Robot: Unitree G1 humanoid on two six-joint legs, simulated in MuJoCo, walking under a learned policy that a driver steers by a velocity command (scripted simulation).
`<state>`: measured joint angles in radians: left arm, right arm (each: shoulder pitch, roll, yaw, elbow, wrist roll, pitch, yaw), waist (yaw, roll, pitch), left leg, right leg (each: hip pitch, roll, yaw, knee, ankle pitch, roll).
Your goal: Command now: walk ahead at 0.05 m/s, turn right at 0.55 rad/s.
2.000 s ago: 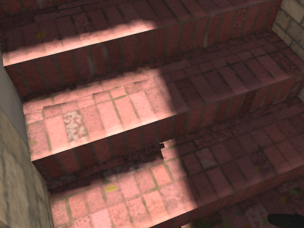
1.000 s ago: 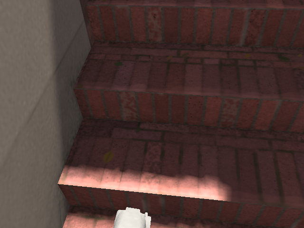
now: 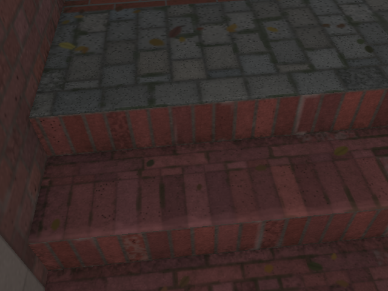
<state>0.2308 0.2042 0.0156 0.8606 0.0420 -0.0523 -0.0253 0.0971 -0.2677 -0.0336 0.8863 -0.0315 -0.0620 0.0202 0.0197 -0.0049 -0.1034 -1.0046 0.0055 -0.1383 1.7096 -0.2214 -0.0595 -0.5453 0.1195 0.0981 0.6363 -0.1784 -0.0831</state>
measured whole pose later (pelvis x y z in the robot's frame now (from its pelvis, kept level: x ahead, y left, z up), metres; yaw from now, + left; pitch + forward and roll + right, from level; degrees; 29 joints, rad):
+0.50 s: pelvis +0.09 +0.09 +0.01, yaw -9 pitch +4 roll -1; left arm 0.18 0.28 0.08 0.74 0.02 -0.06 -0.02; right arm 0.44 -0.18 -0.01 0.77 -0.06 -0.07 0.06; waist -0.08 0.00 -0.07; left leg -0.26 0.03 -0.01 0.58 -0.41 0.06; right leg -0.82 0.09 0.10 1.74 -0.34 -0.09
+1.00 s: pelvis +0.31 -0.08 +0.10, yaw -2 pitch +7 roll -2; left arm 0.14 0.23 0.00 0.94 0.05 -0.04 -0.07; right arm 0.34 -0.25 -0.07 1.01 -0.02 -0.10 0.11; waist 0.01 0.04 -0.11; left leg -0.80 -0.02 -0.23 1.89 0.12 0.14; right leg -0.72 -0.06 -0.22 1.10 -0.50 -0.09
